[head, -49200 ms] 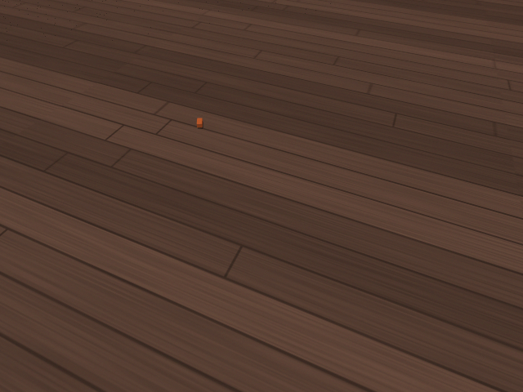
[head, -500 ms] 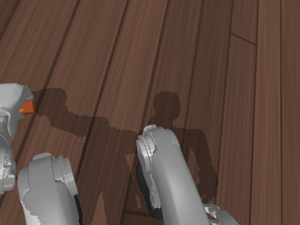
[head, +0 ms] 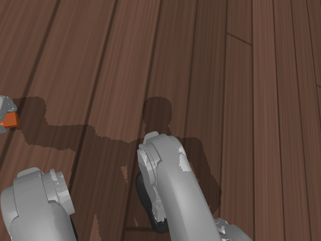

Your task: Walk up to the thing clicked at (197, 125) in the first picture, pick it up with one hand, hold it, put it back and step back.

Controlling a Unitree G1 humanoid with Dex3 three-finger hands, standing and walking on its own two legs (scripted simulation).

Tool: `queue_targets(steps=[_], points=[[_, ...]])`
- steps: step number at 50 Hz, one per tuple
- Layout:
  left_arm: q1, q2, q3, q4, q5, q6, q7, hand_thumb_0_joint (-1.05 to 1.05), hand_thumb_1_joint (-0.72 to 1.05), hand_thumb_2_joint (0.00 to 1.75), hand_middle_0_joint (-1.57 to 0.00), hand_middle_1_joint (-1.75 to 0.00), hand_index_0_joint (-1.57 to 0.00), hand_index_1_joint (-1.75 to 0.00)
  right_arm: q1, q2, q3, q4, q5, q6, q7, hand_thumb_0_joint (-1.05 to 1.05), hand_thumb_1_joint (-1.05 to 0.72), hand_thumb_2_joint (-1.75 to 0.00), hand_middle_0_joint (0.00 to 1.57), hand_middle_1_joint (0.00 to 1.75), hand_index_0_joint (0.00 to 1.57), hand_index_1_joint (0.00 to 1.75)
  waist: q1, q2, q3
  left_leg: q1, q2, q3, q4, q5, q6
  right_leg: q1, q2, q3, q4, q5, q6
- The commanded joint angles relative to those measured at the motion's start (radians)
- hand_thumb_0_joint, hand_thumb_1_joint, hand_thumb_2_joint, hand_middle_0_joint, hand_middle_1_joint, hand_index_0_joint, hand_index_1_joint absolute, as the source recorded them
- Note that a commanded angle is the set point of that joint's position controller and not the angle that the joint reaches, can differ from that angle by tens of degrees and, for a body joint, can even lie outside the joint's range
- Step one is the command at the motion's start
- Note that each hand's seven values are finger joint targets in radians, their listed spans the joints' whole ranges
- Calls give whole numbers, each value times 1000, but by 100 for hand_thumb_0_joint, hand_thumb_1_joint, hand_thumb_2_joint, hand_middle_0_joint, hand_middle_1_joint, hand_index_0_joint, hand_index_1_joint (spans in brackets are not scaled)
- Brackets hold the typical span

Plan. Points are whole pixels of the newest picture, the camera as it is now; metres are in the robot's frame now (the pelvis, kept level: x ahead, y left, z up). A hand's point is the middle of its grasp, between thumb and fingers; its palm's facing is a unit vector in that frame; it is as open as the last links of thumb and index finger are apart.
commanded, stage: rest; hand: left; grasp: from above
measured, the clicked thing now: (1, 121) +0.46 +0.25 -0.26
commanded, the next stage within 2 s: open in 0.78 s
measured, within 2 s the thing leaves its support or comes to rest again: rests again in 0.32 s
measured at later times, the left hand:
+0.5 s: hand out of the picture +0.45 +0.26 -0.23, palm faces -0.45 -0.10 -0.89, open 6.4 cm
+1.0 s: hand out of the picture +0.44 +0.26 -0.23, palm faces -0.42 -0.07 -0.90, open 6.4 cm
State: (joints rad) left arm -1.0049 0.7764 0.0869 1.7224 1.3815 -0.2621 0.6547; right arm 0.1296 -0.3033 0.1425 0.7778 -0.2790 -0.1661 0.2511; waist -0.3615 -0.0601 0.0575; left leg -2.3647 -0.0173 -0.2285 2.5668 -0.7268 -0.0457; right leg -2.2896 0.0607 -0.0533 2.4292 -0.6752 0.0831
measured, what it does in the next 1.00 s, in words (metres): stands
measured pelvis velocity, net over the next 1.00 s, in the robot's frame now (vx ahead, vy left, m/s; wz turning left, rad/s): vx -0.01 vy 0.01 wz -0.06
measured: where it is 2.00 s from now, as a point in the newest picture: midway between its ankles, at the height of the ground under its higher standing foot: (116, 234)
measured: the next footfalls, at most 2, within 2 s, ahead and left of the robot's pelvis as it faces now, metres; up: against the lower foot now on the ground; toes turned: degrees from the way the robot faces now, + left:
none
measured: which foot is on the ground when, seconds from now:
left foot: down 0.00-1.00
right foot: down 0.00-1.00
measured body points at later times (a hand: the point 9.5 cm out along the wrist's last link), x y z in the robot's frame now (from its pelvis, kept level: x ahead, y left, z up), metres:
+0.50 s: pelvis +0.00 +0.01 +0.00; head +0.26 +0.11 +0.35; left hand +0.47 +0.26 -0.18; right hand +0.03 -0.25 -0.07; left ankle +0.06 +0.13 -0.26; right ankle +0.11 -0.14 -0.26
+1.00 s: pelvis -0.01 +0.01 +0.00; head +0.25 +0.12 +0.35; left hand +0.46 +0.26 -0.18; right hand +0.04 -0.25 -0.05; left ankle +0.06 +0.13 -0.26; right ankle +0.11 -0.14 -0.26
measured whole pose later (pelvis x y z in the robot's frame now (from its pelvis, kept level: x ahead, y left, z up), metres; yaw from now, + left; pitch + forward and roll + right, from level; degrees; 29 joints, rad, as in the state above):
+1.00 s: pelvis -0.01 +0.01 +0.00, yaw -3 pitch +26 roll -14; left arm -1.03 0.85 0.04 1.81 1.33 -0.21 0.74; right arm 0.07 -0.35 0.25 0.73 -0.31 -0.28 0.33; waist -0.39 -0.10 0.13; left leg -2.34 0.00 -0.27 2.58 -0.73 -0.02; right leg -2.23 0.08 -0.10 2.39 -0.65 0.08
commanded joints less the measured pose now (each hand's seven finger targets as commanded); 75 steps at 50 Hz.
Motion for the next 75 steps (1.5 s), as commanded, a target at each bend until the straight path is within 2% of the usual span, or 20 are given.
queue_targets(steps=[1, 2, 3, 4, 5, 12, 15, 18, 21, 27, 32, 36, 39, 43, 44, 48, 50, 53, 63, 75], points=[[-308, 146, -18, -59, 1, 17, 83, 0, 95, 13, -128, -4, -130, -2, 174, -294, -78, 13, -8, -17, 5, 0, -90, -90, 20, 30, 20, 30, -50, 400, -608, 473, 8, 146, -271, 162, 56, 307, 15, -184, -222, 217, -96], [-291, 123, -44, -24, 0, 30, 83, 0, 96, 12, -128, -4, -130, -2, 158, -291, -69, 2, -8, -26, 12, 0, -90, -90, 20, 30, 20, 30, -55, 412, -586, 465, 8, 148, -264, 146, 57, 301, 18, -179, -219, 206, -98], [-324, 176, -6, -85, -4, 30, 96, 0, 95, 15, -129, -3, -130, -2, 162, -304, -76, -1, -14, -27, 13, 0, -90, -90, 20, 30, 20, 30, -50, 402, -618, 472, 11, 143, -267, 169, 58, 318, 22, -184, -223, 229, -97], [-325, 167, -17, -61, -1, 40, 98, 0, 93, 15, -128, -2, -129, -1, 171, -305, -71, 10, -5, -28, 16, 0, -90, -90, 20, 30, 20, 30, -52, 416, -607, 472, 10, 142, -269, 176, 57, 314, 18, -182, -220, 233, -98], [-323, 188, 4, -62, -6, 46, 103, 0, 94, 13, -128, -3, -130, -1, 161, -310, -67, -8, -8, -34, 22, 0, -90, -90, 20, 30, 20, 30, -54, 411, -611, 483, 13, 139, -265, 197, 56, 321, 17, -187, -211, 256, -97], [-316, 202, 33, -16, -24, 82, 103, 0, 92, 13, -127, -4, -128, -3, 152, -317, -51, -19, -15, -51, 49, 0, -91, -90, 20, 30, 20, 30, -74, 427, -580, 487, 19, 126, -260, 203, 54, 329, 20, -196, -198, 268, -96], [-306, 230, 46, -18, -35, 81, 89, 0, 92, 13, -126, -4, -128, -3, 150, -321, -41, -21, -11, -54, 50, 0, -91, -90, 20, 30, 20, 30, -64, 421, -579, 466, 20, 120, -265, 185, 57, 340, 20, -196, -208, 248, -97], [-308, 212, 23, -27, -47, 63, 63, 0, 93, 15, -128, -5, -130, -4, 156, -321, -32, -21, -16, -64, 58, 0, -91, -91, 20, 30, 20, 30, -82, 405, -569, 465, 20, 120, -246, 185, 59, 370, 19, -198, -208, 257, -92], [-293, 233, 25, -31, -55, 43, 59, 0, 94, 16, -130, -4, -131, -4, 157, -330, -26, -24, -14, -64, 54, 0, -91, -90, 20, 30, 20, 30, -72, 408, -599, 478, 22, 105, -255, 207, 57, 389, 24, -204, -215, 273, -95], [-290, 224, -7, -18, -40, 12, 73, 0, 97, 16, -132, -3, -133, -3, 150, -334, -7, -27, -25, -63, 59, 0, -91, -90, 20, 30, 20, 30, -83, 412, -555, 479, 26, 93, -261, 205, 51, 379, 30, -217, -209, 271, -95], [-284, 211, -43, -22, -36, 15, 92, 0, 98, 13, -133, -2, -134, -1, 116, -336, 6, -29, -28, -84, 63, 0, -91, -91, 20, 30, 20, 30, -80, 422, -526, 481, 29, 87, -263, 189, 45, 357, 33, -220, -211, 250, -97], [-286, 213, -44, -9, -30, 25, 117, 0, 96, 10, -130, -4, -131, -2, 120, -347, 11, -34, -37, -88, 67, 0, -91, -91, 20, 30, 20, 30, -89, 405, -521, 472, 30, 81, -265, 177, 46, 358, 33, -225, -216, 244, -95], [-299, 216, -51, -16, -47, 39, 121, 0, 95, 13, -130, -5, -131, -4, 118, -355, 17, -42, -37, -103, 70, 0, -91, -91, 20, 30, 20, 30, -103, 389, -517, 462, 31, 89, -250, 168, 52, 374, 35, -220, -233, 245, -90], [-305, 243, -38, -5, -54, 58, 130, 0, 92, 15, -129, -3, -129, -3, 111, -366, 17, -40, -29, -106, 67, 0, -91, -91, 20, 30, 20, 30, -96, 391, -508, 462, 36, 73, -273, 162, 47, 368, 35, -222, -234, 235, -94], [-301, 232, -54, -16, -60, 63, 127, 0, 92, 13, -129, -3, -129, -3, 93, -361, 15, -44, -24, -109, 66, 0, -91, -91, 20, 30, 20, 30, -95, 382, -498, 452, 36, 72, -271, 141, 46, 365, 34, -218, -237, 219, -94], [-301, 237, -49, -13, -66, 66, 115, 0, 60, 14, -99, -7, -99, -7, 96, -371, 14, -48, -21, -119, 69, 0, -90, -90, 20, 30, 20, 30, -94, 400, -495, 465, 37, 65, -280, 137, 44, 354, 30, -221, -228, 215, -95], [-299, 246, -48, -10, -68, 66, 112, 0, 44, 21, -92, -14, -92, -14, 104, -372, 16, -49, -20, -114, 68, 0, -90, -90, 20, 30, 20, 30, -100, 393, -503, 459, 38, 71, -275, 148, 47, 379, 36, -217, -239, 230, -93], [-297, 254, -39, -14, -78, 67, 103, 0, 34, 28, -85, -19, -85, -20, 105, -367, 25, -55, -14, -120, 70, 0, -91, -90, 20, 30, 20, 30, -95, 410, -499, 475, 36, 74, -268, 166, 46, 384, 30, -215, -230, 245, -93], [-298, 260, -48, -47, -76, 52, 90, 0, 19, 41, -72, -32, -71, -33, 103, -376, 33, -53, -20, -124, 80, 0, -90, -91, 20, 30, 20, 30, -105, 460, -516, 521, 42, 57, -272, 220, 35, 402, 32, -234, -208, 293, -95], [-284, 267, -37, -15, -87, 53, 81, 0, 7, 50, -59, -47, -58, -47, 119, -378, 35, -62, -17, -125, 80, 0, -90, -90, 20, 30, 20, 30, -109, 423, -470, 486, 41, 51, -287, 164, 38, 380, 26, -233, -227, 242, -93]])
